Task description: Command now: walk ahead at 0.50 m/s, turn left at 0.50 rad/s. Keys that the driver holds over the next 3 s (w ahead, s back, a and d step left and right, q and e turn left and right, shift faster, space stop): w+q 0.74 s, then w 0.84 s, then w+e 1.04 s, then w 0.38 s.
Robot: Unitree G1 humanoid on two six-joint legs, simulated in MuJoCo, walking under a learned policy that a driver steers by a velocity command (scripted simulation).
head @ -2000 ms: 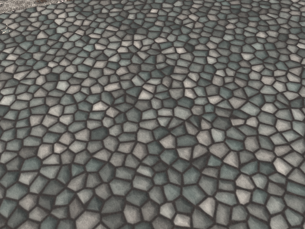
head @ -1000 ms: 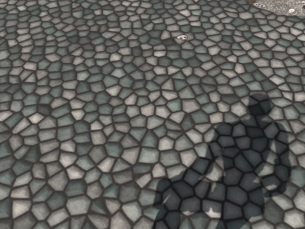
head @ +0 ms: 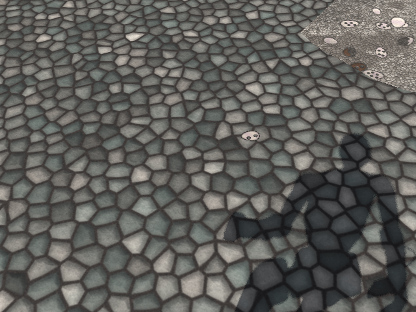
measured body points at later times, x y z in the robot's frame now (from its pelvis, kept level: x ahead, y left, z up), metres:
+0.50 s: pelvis +0.24 +0.06 -0.02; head +0.27 +0.08 +0.43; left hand +0.14 +0.31 -0.16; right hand +0.51 -0.11 -0.11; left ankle +0.30 +0.14 -0.73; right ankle +0.08 -0.10 -0.68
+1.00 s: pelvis +0.50 +0.15 -0.01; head +0.53 +0.16 +0.44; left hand +0.57 +0.45 -0.09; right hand +0.61 -0.11 -0.13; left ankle +0.30 +0.14 -0.73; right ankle +0.66 +0.13 -0.73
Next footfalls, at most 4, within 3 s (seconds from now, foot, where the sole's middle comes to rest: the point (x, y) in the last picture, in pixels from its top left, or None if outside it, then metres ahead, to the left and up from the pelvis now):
0.46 left None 0.34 0.15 -0.77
1.00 right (169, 249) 0.69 0.15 -0.77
1.54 left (82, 221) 0.82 0.46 -0.77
2.10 right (97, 152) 1.15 0.44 -0.77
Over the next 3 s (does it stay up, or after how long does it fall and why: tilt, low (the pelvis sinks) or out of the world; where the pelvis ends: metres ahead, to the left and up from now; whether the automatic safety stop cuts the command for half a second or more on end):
stays up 1.46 0.55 0.01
